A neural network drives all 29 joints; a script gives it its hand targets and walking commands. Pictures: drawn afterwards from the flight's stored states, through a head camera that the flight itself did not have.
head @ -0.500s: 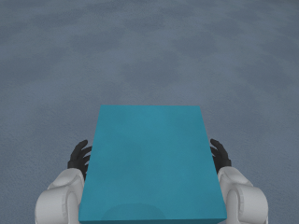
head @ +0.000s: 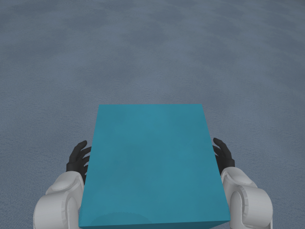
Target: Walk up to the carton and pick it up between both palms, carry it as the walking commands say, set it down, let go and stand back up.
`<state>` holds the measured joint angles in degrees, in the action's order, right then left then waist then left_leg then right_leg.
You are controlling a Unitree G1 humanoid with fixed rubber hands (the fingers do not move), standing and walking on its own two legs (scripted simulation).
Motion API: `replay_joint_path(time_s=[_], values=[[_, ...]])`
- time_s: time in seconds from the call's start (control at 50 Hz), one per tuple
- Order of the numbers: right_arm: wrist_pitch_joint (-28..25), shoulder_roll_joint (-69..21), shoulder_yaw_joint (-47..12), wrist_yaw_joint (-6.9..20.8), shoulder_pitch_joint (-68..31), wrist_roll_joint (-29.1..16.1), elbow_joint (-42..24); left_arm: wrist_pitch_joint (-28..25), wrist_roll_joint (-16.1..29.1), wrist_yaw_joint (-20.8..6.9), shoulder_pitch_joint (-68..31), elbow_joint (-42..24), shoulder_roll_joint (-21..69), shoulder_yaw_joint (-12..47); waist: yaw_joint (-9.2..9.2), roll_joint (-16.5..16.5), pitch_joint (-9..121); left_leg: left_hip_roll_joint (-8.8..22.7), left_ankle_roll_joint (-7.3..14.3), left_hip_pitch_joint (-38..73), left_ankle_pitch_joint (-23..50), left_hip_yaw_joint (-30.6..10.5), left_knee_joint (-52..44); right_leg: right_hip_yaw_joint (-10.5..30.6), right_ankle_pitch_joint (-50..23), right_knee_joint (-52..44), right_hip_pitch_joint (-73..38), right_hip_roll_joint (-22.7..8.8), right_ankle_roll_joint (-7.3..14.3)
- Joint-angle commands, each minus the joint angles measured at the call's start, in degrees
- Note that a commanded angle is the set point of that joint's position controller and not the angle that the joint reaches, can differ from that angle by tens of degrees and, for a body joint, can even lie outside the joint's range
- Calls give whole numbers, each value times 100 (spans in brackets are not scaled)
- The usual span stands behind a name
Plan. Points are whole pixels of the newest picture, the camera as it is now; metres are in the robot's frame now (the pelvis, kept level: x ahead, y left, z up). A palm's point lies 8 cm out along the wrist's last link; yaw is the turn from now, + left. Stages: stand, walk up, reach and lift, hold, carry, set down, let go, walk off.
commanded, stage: carry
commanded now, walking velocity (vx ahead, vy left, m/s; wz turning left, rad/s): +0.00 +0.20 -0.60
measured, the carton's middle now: (151, 175) +0.27 +0.01 +0.02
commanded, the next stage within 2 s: none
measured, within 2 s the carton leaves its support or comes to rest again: neither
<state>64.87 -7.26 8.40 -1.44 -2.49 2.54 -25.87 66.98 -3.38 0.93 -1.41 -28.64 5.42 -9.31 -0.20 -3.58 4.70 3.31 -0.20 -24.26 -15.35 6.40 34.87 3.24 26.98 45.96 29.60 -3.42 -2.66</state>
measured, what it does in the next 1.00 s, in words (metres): steps to the left, turning right: right foot, then left foot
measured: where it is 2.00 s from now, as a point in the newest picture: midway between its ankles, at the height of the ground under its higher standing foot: outside the picture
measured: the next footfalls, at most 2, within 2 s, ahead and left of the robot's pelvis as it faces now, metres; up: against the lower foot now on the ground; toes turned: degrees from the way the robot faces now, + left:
right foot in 0.26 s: +0.00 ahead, -0.05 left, +0.00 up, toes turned -18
left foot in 0.58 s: +0.09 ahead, +0.24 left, +0.00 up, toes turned -16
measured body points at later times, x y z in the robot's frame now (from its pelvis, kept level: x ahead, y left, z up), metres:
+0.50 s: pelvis -0.01 +0.10 +0.01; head +0.01 +0.09 +0.46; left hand +0.29 +0.18 +0.08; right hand +0.18 -0.15 +0.08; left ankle +0.04 +0.24 -0.68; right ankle -0.04 -0.04 -0.72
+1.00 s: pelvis +0.00 +0.21 +0.01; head +0.01 +0.20 +0.46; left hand +0.30 +0.19 +0.06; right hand +0.10 -0.08 +0.06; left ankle +0.05 +0.30 -0.67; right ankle -0.06 +0.12 -0.72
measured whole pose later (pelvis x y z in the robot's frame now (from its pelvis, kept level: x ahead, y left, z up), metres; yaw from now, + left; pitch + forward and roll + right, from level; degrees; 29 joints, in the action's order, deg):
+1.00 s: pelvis +0.00 +0.21 +0.01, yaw -36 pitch +5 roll +0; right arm 65.9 -6.3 9.8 -2.0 -1.1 2.3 -24.5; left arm 65.3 -3.5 1.3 -1.2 -23.3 7.3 -8.8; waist -1.2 0.7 4.1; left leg 3.0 -2.7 -32.4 -24.8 6.3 57.6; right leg -4.5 16.4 33.2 22.0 -1.5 1.2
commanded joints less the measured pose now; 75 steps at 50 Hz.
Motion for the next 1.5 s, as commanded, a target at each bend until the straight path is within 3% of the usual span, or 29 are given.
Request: replay_joint_path(time_s=[0.0, 0.08, 0.18, 0.22, 0.24, 0.26, 0.28, 0.32, 0.36, 0.52, 0.56, 0.58, 0.6, 0.64, 0.72, 0.8, 0.84, 0.86, 0.88, 0.9, 0.92, 0.96, 1.16, 1.18, 1.2, 1.22, 1.3, 1.44, 1.48], values=[[132, -4203, -4102, 1225, -2040, -1684, -423, 69, 1906, -1181, -2707, -463, 4285, 4633, -131, 1747, 1165, 1826, 917, 1270, 1598, -1348, -1483, -403, 919, 2379, 918, 224, 142], [75, -4248, -4155, 1178, -2233, -1732, -555, 5, 2017, -1160, -2799, -412, 4373, 4588, -27, 1295, 933, 1221, 690, 1036, 616, -268, -1366, -903, -50, 1624, 398, 77, -42], [173, -4059, -4211, 1122, -2065, -1641, -467, 110, 1826, -1124, -2322, -97, 4153, 4342, -77, 1364, 1317, 1466, 988, 1479, 2097, -274, -675, -1170, -38, -432, -333, 214, 238], [189, -3995, -4228, 1119, -2058, -1615, -336, 126, 1791, -1164, -2148, 134, 4207, 4243, 44, 881, 1373, 1370, 530, 1040, 2007, 104, -66, -976, -1399, -2247, -1260, -42, 279], [185, -3985, -4265, 1138, -2137, -1639, -304, 130, 1797, -1183, -2160, 160, 4253, 4225, 52, 156, 1272, 1205, 123, -41, 1293, 259, 469, 48, -1991, -2700, -2220, -785, 361], [230, -3990, -4316, 1147, -2154, -1652, -357, 84, 1659, -1190, -1927, 358, 4146, 4099, 27, -1587, 1324, 416, -326, -1528, -894, 380, 1438, 2494, -4299, -2704, -2951, -2504, 1144], [198, -4060, -4413, 1172, -2505, -1837, -486, 31, 1748, -1187, -1995, 210, 4256, 4168, 65, -1471, 1178, 152, -394, -1969, -1944, -258, 2476, 2701, -5023, -2639, -2867, -2578, 1586], [127, -4310, -4531, 1195, -2636, -1925, -487, -44, 1834, -1198, -2344, -151, 4435, 4300, 58, -273, 1237, 314, -418, -1761, -1085, -698, 2957, 1378, -4006, -2342, -2673, -1798, 1186], [78, -4464, -4533, 1188, -2654, -1994, -663, -98, 1888, -1186, -2491, -480, 4431, 4331, 35, -346, 1252, 261, -490, -1395, -543, -532, 2491, 678, -3618, -2299, -2341, -1253, 910], [156, -4089, -4314, 1102, -2040, -1797, -483, 8, 1685, -1106, -2008, -409, 3951, 4369, 12, -1008, 1404, -336, -373, 301, -320, 17, -325, 606, -3577, -1752, -1538, -895, 629], [182, -4035, -4281, 1125, -1939, -1744, -459, 29, 1646, -1084, -2047, -410, 3919, 4425, -79, 133, 1647, 533, -129, 1657, -105, -818, -1579, 150, -2121, -667, -482, -301, 246], [164, -3987, -4189, 1142, -1808, -1638, -366, 40, 1677, -1097, -2132, -446, 3971, 4510, -99, 1889, 1378, 1955, 492, 1977, 1185, -2178, -1802, -519, 414, 297, 946, 494, -98], [124, -4107, -4160, 1173, -1855, -1681, -348, 47, 1772, -1131, -2374, -497, 4069, 4615, -113, 2399, 1530, 2134, 957, 1755, 1852, -1955, -1533, -574, 1306, 1500, 943, 302, -69], [64, -4246, -4139, 1183, -2052, -1754, -520, 22, 2005, -1179, -2715, -499, 4285, 4658, -133, 1585, 1164, 1677, 914, 1215, 1836, -1134, -1414, -429, 760, 2483, 848, 222, 58], [35, -4203, -4177, 1136, -2174, -1776, -646, -31, 2056, -1141, -2768, -455, 4280, 4601, -36, 1359, 975, 1188, 736, 1056, 664, -349, -1318, -922, 33, 1573, 354, 138, -76], [121, -4096, -4222, 1086, -2019, -1706, -511, 60, 1874, -1111, -2349, -158, 4098, 4427, -91, 1436, 1304, 1426, 1044, 1516, 2122, -397, -754, -1155, 104, -165, -167, 218, 170], [142, -4040, -4242, 1076, -2005, -1652, -364, 83, 1816, -1149, -2124, 120, 4134, 4322, -7, 1217, 1380, 1401, 786, 1367, 2562, -202, -264, -1134, -815, -1643, -800, 155, 263], [140, -4060, -4274, 1084, -2018, -1664, -293, 78, 1810, -1170, -2121, 180, 4182, 4305, 32, 730, 1336, 1285, 436, 754, 2154, 77, 160, -680, -1574, -2527, -1545, -291, 266], [144, -4066, -4310, 1097, -2088, -1676, -234, 82, 1806, -1191, -2070, 226, 4193, 4275, 35, -294, 1224, 1020, 21, -599, 788, 144, 745, 824, -2366, -2792, -2490, -1370, 436], [174, -4145, -4495, 1108, -2414, -1817, -502, -18, 1653, -1207, -1767, 467, 4151, 4131, 46, -2122, 1081, 42, -290, -1971, -1750, 176, 1735, 2959, -4583, -2821, -2851, -2651, 1382], [116, -4249, -4539, 1113, -2544, -1910, -489, -56, 1811, -1222, -2059, 136, 4287, 4296, 37, -1090, 1195, 208, -325, -2015, -1757, -598, 2735, 2434, -4768, -2548, -2953, -2387, 1466], [49, -4461, -4607, 1139, -2589, -1978, -454, -140, 1863, -1205, -2334, -195, 4396, 4392, 52, -198, 1281, 338, -372, -1716, -865, -800, 2867, 1093, -3743, -2272, -2667, -1621, 995], [95, -4163, -4341, 1062, -1993, -1818, -365, -60, 1724, -1103, -2025, -369, 3904, 4427, -8, -925, 1433, -336, -328, 669, -183, -28, -667, 600, -3266, -1569, -1250, -805, 509], [106, -4138, -4333, 1078, -1949, -1802, -369, -51, 1721, -1090, -2046, -380, 3917, 4457, -43, -284, 1616, 77, -212, 1455, -105, -452, -1307, 338, -2398, -993, -734, -470, 305], [112, -4074, -4276, 1095, -1844, -1726, -326, -37, 1713, -1089, -2083, -356, 3932, 4503, -75, 1355, 1411, 1487, 196, 1968, 581, -1829, -1770, -245, -326, -23, 574, 142, -12], [50, -4169, -4209, 1123, -1800, -1689, -253, -30, 1834, -1126, -2454, -542, 4018, 4680, -113, 2558, 1450, 2094, 905, 1698, 1341, -2188, -1652, -665, 1326, 1249, 995, 426, -134], [-31, -4369, -4239, 1114, -2185, -1752, -521, -85, 2132, -1209, -2838, -390, 4382, 4664, -46, 1316, 885, 1327, 791, 1005, 1065, -654, -1428, -596, 159, 2497, 630, 113, -32], [78, -4171, -4316, 1049, -2008, -1665, -374, -6, 1944, -1156, -2365, 10, 4114, 4437, -69, 1477, 1337, 1434, 1062, 1614, 2580, -441, -626, -1188, 94, -506, -381, 220, 221], [94, -4156, -4362, 1051, -2013, -1644, -212, -4, 1893, -1200, -2214, 245, 4216, 4362, 58, 987, 1348, 1339, 578, 1112, 2473, -56, -47, -920, -1335, -2326, -1298, -76, 260]])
